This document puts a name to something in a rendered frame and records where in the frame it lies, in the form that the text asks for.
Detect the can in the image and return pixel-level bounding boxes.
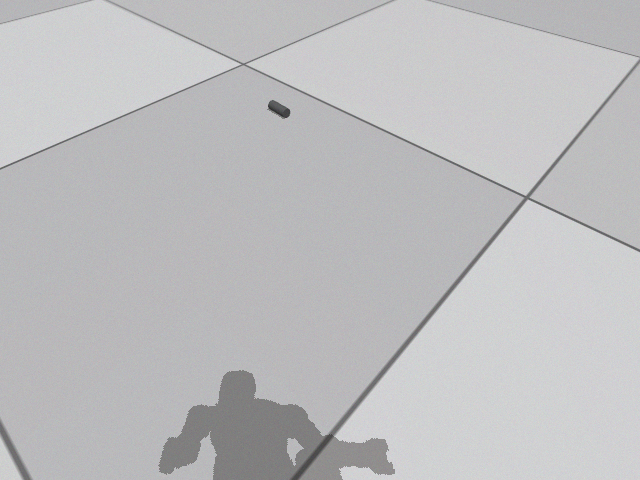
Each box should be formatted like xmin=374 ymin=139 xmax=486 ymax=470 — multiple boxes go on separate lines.
xmin=268 ymin=100 xmax=290 ymax=118

